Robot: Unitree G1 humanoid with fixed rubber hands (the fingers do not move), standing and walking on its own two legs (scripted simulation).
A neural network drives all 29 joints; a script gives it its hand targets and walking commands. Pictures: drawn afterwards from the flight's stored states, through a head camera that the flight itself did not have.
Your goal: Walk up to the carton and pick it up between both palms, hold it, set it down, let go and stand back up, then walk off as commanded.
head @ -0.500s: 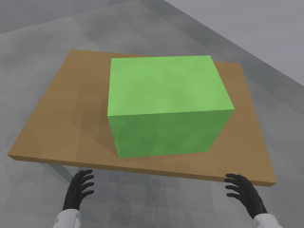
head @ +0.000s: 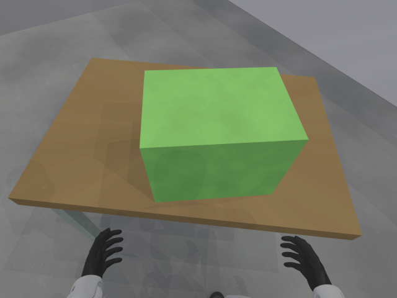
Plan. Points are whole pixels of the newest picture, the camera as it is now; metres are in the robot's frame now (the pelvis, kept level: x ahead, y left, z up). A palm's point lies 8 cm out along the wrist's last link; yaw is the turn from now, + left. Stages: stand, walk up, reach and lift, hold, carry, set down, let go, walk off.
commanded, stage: set down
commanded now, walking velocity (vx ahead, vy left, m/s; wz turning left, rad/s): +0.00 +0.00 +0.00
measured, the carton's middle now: (213, 137) +0.46 -0.02 +0.00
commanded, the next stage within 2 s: let go in 0.66 s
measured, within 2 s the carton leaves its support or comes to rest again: neither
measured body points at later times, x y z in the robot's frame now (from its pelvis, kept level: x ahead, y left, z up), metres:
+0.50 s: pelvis +0.00 +0.00 +0.00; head +0.06 +0.01 +0.45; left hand +0.18 +0.22 -0.09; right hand +0.16 -0.21 -0.10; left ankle -0.03 +0.14 -0.74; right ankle +0.05 -0.10 -0.74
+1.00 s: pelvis +0.00 +0.00 +0.00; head +0.05 +0.01 +0.45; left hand +0.17 +0.23 -0.09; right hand +0.16 -0.21 -0.10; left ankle -0.03 +0.14 -0.74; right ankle +0.05 -0.10 -0.74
